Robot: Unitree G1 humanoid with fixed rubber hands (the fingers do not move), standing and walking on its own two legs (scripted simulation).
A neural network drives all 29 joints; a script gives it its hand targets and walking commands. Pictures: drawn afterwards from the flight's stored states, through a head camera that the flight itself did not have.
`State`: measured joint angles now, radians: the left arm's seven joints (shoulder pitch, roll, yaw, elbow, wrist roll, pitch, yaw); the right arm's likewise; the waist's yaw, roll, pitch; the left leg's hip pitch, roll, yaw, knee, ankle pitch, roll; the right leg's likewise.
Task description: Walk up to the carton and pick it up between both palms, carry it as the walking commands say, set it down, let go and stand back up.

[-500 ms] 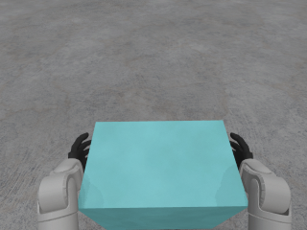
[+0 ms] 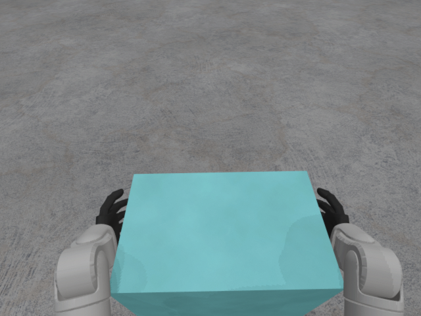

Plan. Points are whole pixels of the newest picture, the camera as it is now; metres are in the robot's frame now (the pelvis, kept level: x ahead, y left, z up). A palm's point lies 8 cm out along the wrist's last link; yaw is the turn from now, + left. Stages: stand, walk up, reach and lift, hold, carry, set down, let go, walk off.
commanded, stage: carry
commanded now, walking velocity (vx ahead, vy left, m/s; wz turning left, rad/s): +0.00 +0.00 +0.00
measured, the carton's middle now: (220, 254) +0.24 -0.01 +0.01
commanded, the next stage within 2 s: none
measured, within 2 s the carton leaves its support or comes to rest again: neither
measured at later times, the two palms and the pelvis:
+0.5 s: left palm (78, 248) +0.22 +0.23 +0.08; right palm (316, 244) +0.21 -0.16 +0.09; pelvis -0.04 +0.03 +0.00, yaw +0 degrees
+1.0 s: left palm out of the picture +0.09 +0.23 +0.06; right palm out of the picture +0.08 -0.16 +0.07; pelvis -0.16 +0.03 +0.00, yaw +0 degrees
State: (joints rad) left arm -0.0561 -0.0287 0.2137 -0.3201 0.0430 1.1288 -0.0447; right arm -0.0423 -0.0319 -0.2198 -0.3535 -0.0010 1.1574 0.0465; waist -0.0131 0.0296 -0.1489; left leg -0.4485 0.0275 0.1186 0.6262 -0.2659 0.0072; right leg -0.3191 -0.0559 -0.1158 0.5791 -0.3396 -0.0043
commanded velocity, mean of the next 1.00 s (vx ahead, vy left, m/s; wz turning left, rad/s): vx -0.17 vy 0.00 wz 0.00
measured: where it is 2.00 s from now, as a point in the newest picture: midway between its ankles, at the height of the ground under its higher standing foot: outside the picture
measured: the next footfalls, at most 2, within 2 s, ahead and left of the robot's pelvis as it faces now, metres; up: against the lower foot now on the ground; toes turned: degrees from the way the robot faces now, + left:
left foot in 0.02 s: +0.07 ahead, +0.12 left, +0.00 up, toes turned +6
left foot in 0.88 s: -0.08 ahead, +0.14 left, +0.00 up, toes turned +5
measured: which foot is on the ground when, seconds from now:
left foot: up 0.00-0.00, down 0.02-0.68, up 0.70-0.86, down 0.88-1.00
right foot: down 0.00-0.88, up 0.90-1.00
